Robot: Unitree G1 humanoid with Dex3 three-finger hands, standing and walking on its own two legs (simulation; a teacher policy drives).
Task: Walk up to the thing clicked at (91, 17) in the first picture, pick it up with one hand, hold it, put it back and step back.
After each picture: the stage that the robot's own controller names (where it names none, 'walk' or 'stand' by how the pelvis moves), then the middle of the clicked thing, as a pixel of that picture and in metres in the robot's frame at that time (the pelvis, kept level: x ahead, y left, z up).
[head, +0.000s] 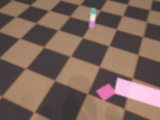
stand; (92, 18) +1.71 -0.14 -0.66
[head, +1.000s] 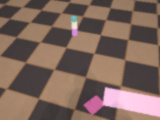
walk; (74, 26) +1.58 +0.16 -0.64
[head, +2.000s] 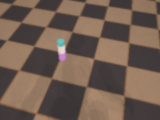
walk; (61, 50) +1.06 +0.24 -0.64
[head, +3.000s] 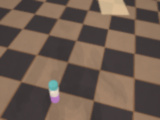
walk; (54, 92) +0.63 +0.20 -0.63
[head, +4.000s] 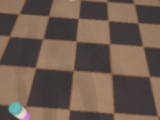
stand; (20, 112) +0.38 +0.39 -0.61
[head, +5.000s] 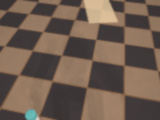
stand; out of the picture +0.42 +0.34 -0.65
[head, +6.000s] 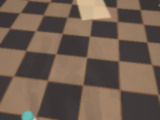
walk; out of the picture +0.41 +0.36 -0.66
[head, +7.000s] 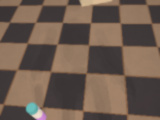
walk; (37, 113) +0.42 +0.38 -0.63
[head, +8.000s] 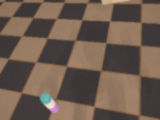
walk; (50, 103) +0.48 +0.37 -0.64
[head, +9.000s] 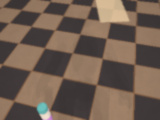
stand; (45, 114) +0.49 +0.29 -0.65
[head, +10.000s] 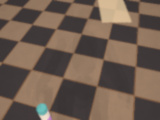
stand; (44, 114) +0.47 +0.28 -0.66
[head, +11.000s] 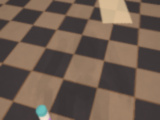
stand; (44, 116) +0.46 +0.28 -0.66
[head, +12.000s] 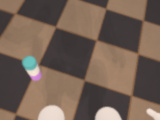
go down; (33, 69) +0.50 +0.27 -0.46
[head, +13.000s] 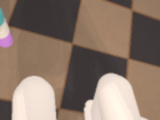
go down; out of the picture +0.53 +0.31 -0.24
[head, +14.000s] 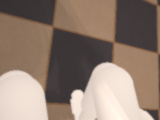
close in; out of the picture +0.51 +0.34 -0.19
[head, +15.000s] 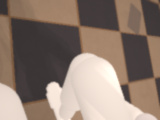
close; out of the picture +0.49 +0.37 -0.17
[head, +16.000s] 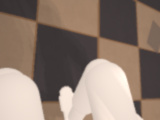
lift; out of the picture +0.43 +0.34 -0.15
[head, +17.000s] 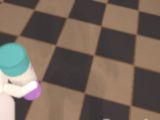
lift; (23, 77) +0.34 +0.19 +0.02
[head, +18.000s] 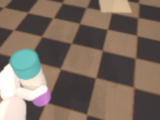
hold; (34, 82) +0.33 +0.17 +0.03
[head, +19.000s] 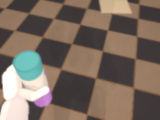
hold; (36, 83) +0.33 +0.16 +0.02
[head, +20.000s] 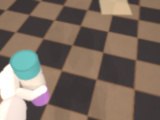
crouch; (34, 82) +0.33 +0.17 +0.03
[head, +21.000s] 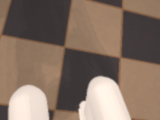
crouch; out of the picture +0.50 +0.29 -0.04
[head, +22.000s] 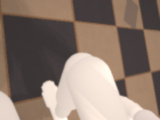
lower; out of the picture +0.48 +0.33 -0.18
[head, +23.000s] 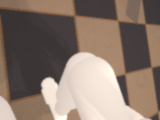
lower; out of the picture +0.49 +0.36 -0.17
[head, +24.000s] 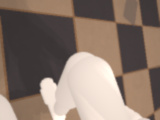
lower; out of the picture +0.49 +0.36 -0.18
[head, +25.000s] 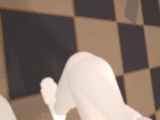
lower; out of the picture +0.49 +0.35 -0.18
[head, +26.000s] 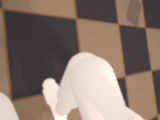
loosen; out of the picture +0.50 +0.36 -0.17
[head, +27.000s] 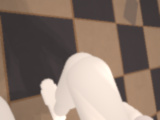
withdraw; out of the picture +0.49 +0.35 -0.19
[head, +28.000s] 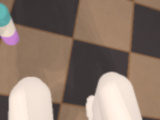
walk; (5, 27) +0.53 +0.28 -0.26
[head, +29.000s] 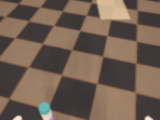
stand; (46, 114) +0.47 +0.23 -0.59
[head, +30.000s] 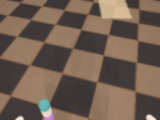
stand; (46, 111) +0.48 +0.24 -0.60
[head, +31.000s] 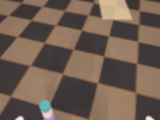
stand; (47, 112) +0.48 +0.23 -0.60
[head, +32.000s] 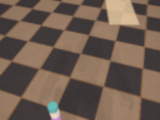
stand; (54, 113) +0.49 +0.23 -0.66
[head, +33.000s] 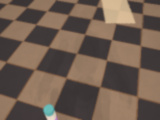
stand; (51, 115) +0.46 +0.24 -0.66
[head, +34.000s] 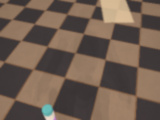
walk; (49, 115) +0.46 +0.25 -0.66
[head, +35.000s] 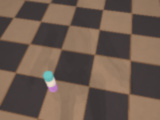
walk; (50, 82) +0.61 +0.28 -0.64
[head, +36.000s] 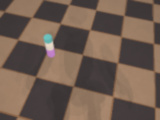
walk; (49, 46) +0.95 +0.25 -0.63
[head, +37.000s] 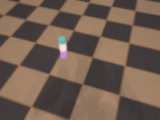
stand; (62, 47) +1.11 +0.23 -0.64
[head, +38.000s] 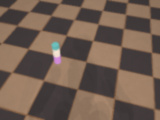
stand; (56, 53) +1.08 +0.24 -0.66
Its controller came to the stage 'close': yes
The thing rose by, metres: 0.67
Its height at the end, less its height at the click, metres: +0.00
